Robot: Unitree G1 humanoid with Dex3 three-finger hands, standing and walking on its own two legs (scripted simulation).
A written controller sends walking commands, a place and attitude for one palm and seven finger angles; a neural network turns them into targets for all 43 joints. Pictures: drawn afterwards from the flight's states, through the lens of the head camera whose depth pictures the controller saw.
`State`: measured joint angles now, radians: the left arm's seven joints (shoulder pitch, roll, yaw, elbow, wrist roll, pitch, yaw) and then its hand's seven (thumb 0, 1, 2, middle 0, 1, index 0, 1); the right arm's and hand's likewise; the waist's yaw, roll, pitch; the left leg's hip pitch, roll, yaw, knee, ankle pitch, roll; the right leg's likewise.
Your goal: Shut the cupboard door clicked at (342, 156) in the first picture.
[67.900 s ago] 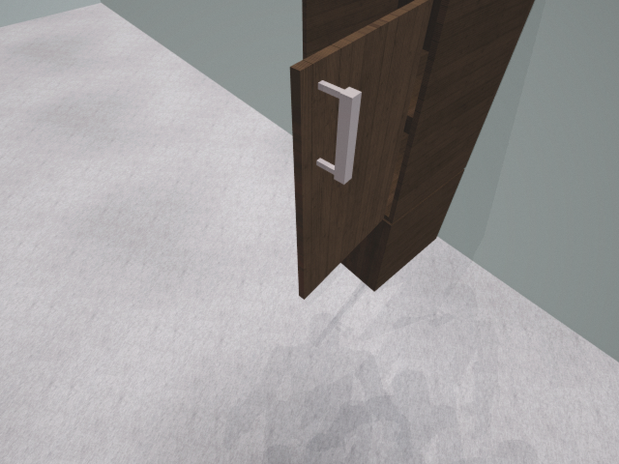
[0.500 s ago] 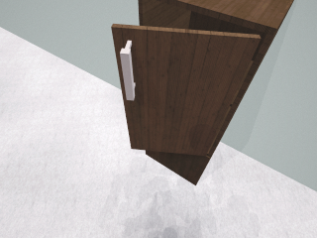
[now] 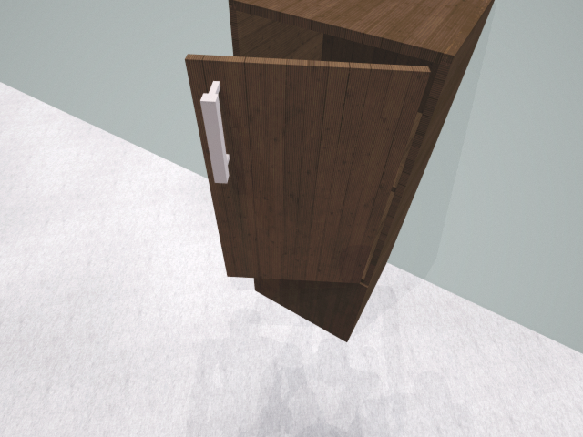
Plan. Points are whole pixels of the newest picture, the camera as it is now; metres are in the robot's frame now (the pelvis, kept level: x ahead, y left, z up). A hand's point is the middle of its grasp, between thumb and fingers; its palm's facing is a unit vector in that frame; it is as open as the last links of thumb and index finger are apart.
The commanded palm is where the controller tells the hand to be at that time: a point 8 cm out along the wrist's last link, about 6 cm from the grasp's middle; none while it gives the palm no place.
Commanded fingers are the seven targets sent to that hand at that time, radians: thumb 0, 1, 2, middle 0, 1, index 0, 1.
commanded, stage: come to a stop and stand still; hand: left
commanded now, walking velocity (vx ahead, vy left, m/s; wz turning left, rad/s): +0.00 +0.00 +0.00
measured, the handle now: (218, 134) +0.54 +0.14 +0.13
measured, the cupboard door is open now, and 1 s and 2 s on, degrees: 28 28 28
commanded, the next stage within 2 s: look again from close up in 0.10 s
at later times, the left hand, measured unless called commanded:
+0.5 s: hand out of the picture +0.03 +0.23 -0.17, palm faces +0.04 -0.96 -0.27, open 7.3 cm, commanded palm none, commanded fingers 0.00 0.90 0.90 -0.20 -0.30 -0.20 -0.30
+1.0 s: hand out of the picture -0.03 +0.25 -0.18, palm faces -0.01 -0.97 -0.24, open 7.3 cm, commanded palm none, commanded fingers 0.00 0.90 0.90 -0.20 -0.30 -0.20 -0.30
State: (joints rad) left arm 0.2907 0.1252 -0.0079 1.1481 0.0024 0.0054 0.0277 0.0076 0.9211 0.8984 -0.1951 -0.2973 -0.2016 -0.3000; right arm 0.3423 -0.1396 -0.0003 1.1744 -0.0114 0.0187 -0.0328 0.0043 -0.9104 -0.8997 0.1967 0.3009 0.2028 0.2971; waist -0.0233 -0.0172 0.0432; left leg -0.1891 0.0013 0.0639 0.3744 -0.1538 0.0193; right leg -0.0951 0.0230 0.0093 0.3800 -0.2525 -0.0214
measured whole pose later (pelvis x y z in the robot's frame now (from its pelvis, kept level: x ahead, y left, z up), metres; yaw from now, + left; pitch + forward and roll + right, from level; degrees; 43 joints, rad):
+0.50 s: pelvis -0.01 +0.02 -0.01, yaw +1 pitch -2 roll -1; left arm 0.29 0.23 0.01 1.01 0.02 -0.02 0.04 0.00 0.91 0.90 -0.20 -0.30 -0.20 -0.30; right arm 0.21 -0.22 -0.03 1.01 -0.02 -0.02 -0.02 0.01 -0.91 -0.90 0.20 0.30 0.20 0.30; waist -0.01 0.01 -0.02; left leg -0.27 -0.02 0.06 0.53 -0.23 0.06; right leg -0.16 0.00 0.00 0.52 -0.32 0.01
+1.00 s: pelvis -0.03 +0.05 +0.00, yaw +1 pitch -2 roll -1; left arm 0.31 0.25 -0.01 1.06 0.03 0.02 0.01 0.00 0.91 0.90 -0.19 -0.30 -0.20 -0.30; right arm 0.22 -0.24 -0.01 1.07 -0.02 0.02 0.00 0.01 -0.91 -0.90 0.20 0.30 0.20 0.30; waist 0.00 -0.02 0.00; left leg -0.25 -0.05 0.08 0.39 -0.14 0.08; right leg -0.17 -0.04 0.01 0.45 -0.28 0.02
